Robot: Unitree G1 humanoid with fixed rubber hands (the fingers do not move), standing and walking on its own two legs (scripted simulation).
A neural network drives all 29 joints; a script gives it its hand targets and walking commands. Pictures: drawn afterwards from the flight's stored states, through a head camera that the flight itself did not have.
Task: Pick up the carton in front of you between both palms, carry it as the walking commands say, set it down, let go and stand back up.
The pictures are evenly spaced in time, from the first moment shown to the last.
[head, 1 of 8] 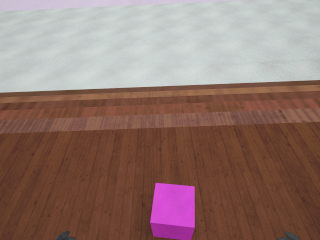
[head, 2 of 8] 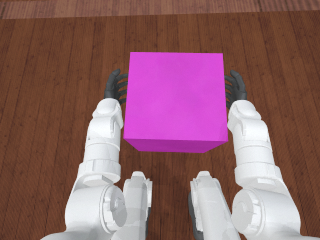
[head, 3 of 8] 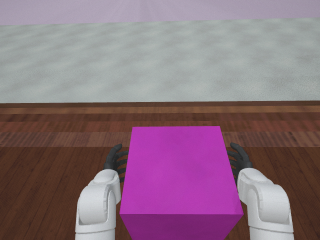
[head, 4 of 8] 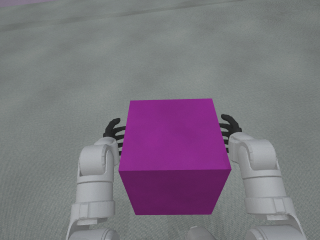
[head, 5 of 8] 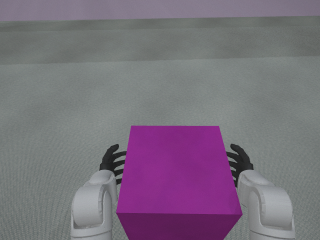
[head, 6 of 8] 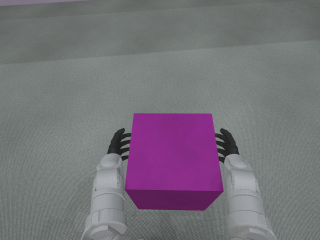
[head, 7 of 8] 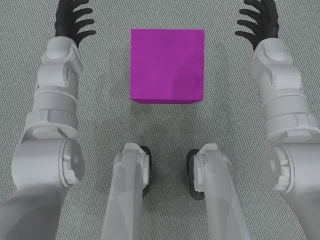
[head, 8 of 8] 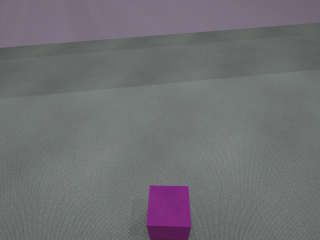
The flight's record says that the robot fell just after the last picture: no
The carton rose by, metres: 0.69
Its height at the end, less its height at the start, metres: -0.83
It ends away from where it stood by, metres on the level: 4.56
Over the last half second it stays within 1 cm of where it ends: yes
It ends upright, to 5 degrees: yes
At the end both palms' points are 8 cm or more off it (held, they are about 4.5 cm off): yes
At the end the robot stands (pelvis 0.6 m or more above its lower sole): yes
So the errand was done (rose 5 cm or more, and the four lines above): yes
